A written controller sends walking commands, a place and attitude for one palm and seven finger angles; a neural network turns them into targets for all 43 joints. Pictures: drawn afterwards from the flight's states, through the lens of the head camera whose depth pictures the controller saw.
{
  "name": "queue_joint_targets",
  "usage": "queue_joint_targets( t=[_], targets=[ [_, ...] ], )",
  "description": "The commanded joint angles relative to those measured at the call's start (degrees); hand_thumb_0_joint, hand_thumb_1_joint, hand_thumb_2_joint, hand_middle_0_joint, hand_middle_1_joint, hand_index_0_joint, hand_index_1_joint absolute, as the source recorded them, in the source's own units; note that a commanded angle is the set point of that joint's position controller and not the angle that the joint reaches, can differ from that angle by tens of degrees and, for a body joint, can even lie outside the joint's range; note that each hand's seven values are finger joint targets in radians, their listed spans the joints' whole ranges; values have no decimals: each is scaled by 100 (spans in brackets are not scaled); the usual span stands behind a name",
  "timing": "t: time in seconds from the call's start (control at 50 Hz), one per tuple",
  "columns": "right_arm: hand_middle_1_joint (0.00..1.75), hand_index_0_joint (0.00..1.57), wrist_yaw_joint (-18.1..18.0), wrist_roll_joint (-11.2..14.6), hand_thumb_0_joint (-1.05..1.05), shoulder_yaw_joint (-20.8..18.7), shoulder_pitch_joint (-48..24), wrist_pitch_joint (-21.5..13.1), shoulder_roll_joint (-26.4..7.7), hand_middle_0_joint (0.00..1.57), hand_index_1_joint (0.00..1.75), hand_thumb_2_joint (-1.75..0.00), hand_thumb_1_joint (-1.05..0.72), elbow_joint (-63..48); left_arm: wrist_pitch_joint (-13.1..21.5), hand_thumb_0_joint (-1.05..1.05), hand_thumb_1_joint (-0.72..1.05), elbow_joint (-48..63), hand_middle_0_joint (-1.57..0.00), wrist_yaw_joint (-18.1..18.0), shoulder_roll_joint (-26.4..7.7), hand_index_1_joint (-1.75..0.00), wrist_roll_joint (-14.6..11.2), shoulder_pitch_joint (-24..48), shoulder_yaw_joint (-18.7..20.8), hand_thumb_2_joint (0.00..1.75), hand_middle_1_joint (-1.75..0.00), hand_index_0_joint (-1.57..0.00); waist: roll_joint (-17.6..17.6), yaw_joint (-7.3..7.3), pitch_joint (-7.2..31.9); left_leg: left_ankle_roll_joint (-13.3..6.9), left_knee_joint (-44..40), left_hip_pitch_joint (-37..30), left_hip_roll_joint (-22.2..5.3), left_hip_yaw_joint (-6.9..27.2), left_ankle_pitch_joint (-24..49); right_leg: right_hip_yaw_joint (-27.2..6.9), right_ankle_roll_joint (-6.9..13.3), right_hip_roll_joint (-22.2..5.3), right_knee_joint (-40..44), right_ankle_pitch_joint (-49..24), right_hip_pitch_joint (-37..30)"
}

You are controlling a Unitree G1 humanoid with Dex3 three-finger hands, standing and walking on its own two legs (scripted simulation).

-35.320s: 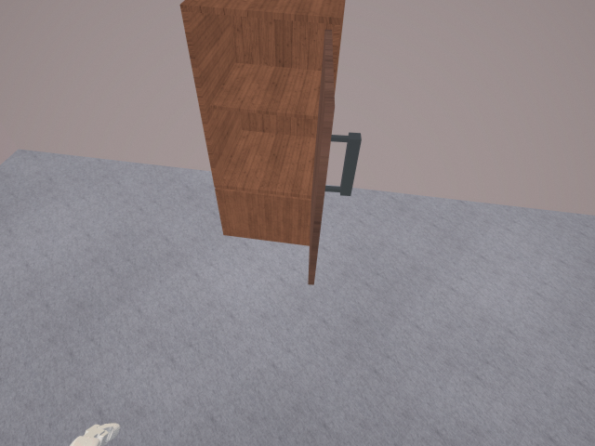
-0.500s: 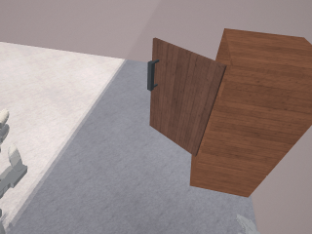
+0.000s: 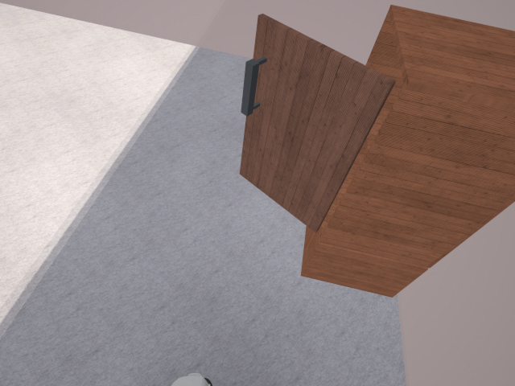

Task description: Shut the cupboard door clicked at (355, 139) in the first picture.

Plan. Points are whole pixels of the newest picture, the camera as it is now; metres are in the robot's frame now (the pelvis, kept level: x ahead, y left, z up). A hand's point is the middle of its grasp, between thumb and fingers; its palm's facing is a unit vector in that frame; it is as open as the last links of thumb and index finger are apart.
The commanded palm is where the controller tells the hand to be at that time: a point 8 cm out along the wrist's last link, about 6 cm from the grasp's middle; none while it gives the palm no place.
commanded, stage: let the arm hang, fingers relaxed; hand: left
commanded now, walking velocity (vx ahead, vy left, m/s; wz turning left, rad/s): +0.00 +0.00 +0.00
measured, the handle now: (254, 86) +0.86 +0.04 -0.02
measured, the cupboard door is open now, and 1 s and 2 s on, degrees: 59 59 59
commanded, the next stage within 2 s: look to check the result in 0.68 s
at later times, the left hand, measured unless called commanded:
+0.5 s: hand out of the picture +0.03 +0.17 -0.17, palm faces -0.01 -0.98 -0.20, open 7.4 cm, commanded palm none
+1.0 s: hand out of the picture +0.01 +0.16 -0.16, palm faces +0.00 -0.98 -0.20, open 7.4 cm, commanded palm none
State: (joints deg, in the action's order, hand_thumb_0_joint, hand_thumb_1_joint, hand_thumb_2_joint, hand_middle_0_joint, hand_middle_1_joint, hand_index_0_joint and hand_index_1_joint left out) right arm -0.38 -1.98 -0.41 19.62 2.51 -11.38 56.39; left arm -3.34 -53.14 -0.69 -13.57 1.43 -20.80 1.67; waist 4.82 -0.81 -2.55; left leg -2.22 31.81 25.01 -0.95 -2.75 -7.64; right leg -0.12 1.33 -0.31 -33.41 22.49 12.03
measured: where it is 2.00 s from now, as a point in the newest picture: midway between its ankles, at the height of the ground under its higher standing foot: outside the picture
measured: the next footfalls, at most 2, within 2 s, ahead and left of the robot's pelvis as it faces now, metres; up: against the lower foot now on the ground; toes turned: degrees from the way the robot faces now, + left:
none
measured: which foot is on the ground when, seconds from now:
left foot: down 0.00-1.00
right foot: down 0.00-1.00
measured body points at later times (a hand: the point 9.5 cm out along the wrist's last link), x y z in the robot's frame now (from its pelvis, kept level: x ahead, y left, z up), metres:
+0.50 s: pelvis +0.02 -0.01 +0.01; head +0.00 -0.01 +0.46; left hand +0.03 +0.22 -0.15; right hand +0.05 -0.26 -0.14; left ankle +0.10 +0.10 -0.73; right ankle -0.05 -0.14 -0.73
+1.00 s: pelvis +0.04 -0.02 +0.01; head +0.05 -0.02 +0.46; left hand +0.01 +0.21 -0.15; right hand +0.03 -0.24 -0.15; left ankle +0.10 +0.10 -0.73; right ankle -0.05 -0.14 -0.73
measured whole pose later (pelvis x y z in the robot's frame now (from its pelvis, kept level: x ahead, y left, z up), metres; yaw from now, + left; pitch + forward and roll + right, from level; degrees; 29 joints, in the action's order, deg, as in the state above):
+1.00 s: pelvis +0.04 -0.02 +0.01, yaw -1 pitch -2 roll +0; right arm -1.7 -0.9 -0.7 15.1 0.7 -8.3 65.9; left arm -0.4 -65.6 -2.0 -9.3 0.9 -19.0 0.6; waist 0.6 -0.3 -3.2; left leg -0.5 24.3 14.6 -1.2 -4.2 -7.9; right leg -1.7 -0.4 -0.4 -22.0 19.6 0.7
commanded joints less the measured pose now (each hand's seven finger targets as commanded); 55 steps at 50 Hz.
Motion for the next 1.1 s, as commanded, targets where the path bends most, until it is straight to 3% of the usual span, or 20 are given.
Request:
queue_joint_targets(
  t=[0.0,0.04,0.08,0.14,0.24,0.34,0.44,0.56,0.64,0.86,1.08],
  targets=[
    [30,20,-132,100,0,-280,-328,-274,-1029,20,30,-90,-90,-280,335,0,90,-191,-20,-12,-519,-30,-17,-561,119,90,-30,-20,-1344,208,994,-164,-1571,-1209,-794,1258,-1309,-160,155,-132,828,-508,-174],
    [30,20,-135,125,0,-296,-218,-298,-999,20,30,-90,-90,-103,401,0,90,-410,-20,-25,-586,-30,-37,-509,106,90,-30,-20,-817,110,1001,-61,-1254,-1470,-634,970,-682,-379,235,-278,1142,-746,-165],
    [30,20,-133,147,0,-298,-191,-302,-965,20,30,-90,-90,52,426,0,90,-551,-20,-41,-607,-30,-47,-334,80,90,-30,-20,-408,21,657,-9,-1016,-1663,-580,783,-212,-492,251,-414,1383,-857,144],
    [30,20,-129,144,0,-303,-172,-246,-944,20,30,-90,-90,259,401,0,90,-751,-20,-78,-578,-30,-48,-236,39,90,-30,-20,-200,-51,118,24,-1081,-1744,-585,713,-394,-479,206,-424,1571,-513,552],
    [30,20,-106,126,0,-291,-305,-172,-883,20,30,-90,-90,435,358,0,90,-962,-20,-111,-545,-30,-29,-261,-6,90,-30,-20,-32,-37,-467,56,-1210,-1604,-550,629,-771,-522,161,-430,1764,14,851],
    [30,20,-83,113,0,-253,-390,-155,-723,20,30,-90,-90,535,354,0,90,-995,-20,-123,-500,-30,-26,-214,-33,90,-30,-20,-97,-36,-565,95,-1156,-1647,-486,537,-673,-573,128,-473,1858,139,964],
    [30,20,-88,101,0,-210,-439,-202,-591,20,30,-90,-90,570,381,0,90,-988,-20,-130,-422,-30,-33,-150,-34,90,-30,-20,-406,-6,-416,109,-1170,-1630,-481,507,-319,-545,108,-471,1748,-461,632],
    [30,20,-126,105,0,-157,-431,-269,-514,20,30,-90,-90,607,409,0,90,-1004,-20,-152,-315,-30,-42,-151,-23,90,-30,-20,-520,54,-152,95,-1009,-1702,-524,477,516,-465,68,-475,1673,-1341,130],
    [30,20,-153,101,0,-136,-377,-269,-434,20,30,-90,-90,673,384,0,90,-1054,-20,-154,-193,-30,-55,-130,-22,90,-30,-20,-717,37,-200,119,-1066,-1708,-510,468,438,-432,61,-456,1684,-1216,74],
    [30,20,-188,125,0,-144,-224,-264,-448,20,30,-90,-90,739,366,0,90,-1132,-20,-169,-130,-30,-61,-272,-7,90,-30,-20,-400,57,-127,61,-1036,-1880,-544,496,606,-354,62,-417,1679,-1217,-39],
    [30,20,-180,132,0,-162,-303,-257,-455,20,30,-90,-90,762,379,0,90,-1172,-20,-183,-155,-30,-53,-337,-15,90,-30,-20,-328,41,-200,53,-1055,-1955,-544,444,588,-367,51,-463,1703,-1305,-2]
  ],
)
